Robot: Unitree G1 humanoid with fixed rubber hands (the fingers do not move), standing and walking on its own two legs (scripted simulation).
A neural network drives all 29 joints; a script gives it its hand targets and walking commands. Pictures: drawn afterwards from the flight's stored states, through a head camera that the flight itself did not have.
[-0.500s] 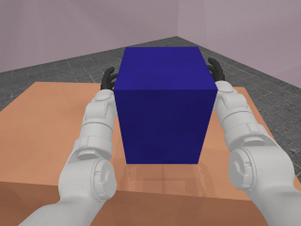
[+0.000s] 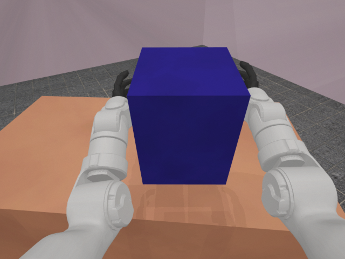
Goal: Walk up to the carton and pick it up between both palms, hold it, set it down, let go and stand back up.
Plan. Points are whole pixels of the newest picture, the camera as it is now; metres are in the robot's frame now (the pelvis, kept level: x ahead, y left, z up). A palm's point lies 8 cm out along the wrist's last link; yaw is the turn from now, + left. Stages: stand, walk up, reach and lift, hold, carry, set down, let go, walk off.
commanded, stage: hold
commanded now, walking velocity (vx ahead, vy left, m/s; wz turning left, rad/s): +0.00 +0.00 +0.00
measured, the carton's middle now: (184, 116) +0.40 +0.01 +0.19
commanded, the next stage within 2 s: none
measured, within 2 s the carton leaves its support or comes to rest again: neither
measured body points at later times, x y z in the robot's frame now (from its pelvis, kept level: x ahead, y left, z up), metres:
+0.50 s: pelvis +0.00 +0.00 +0.00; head -0.07 +0.00 +0.44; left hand +0.40 +0.15 +0.25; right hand +0.41 -0.14 +0.26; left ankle +0.06 +0.11 -0.73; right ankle +0.06 -0.13 -0.73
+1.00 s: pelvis +0.00 +0.00 +0.00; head -0.07 +0.00 +0.44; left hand +0.40 +0.15 +0.25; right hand +0.41 -0.14 +0.26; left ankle +0.06 +0.11 -0.73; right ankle +0.06 -0.13 -0.73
